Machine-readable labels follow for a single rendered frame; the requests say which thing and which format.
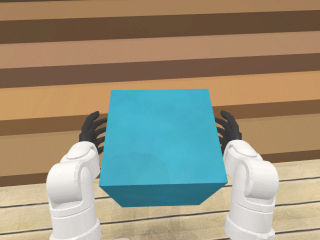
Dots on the robot right hand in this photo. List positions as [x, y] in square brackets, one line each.
[230, 131]

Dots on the robot left hand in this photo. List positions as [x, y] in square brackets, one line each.
[89, 134]

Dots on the carton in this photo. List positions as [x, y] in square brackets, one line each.
[161, 148]

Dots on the right robot forearm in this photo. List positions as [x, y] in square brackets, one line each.
[253, 195]

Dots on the left robot forearm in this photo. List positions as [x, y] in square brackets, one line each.
[70, 192]

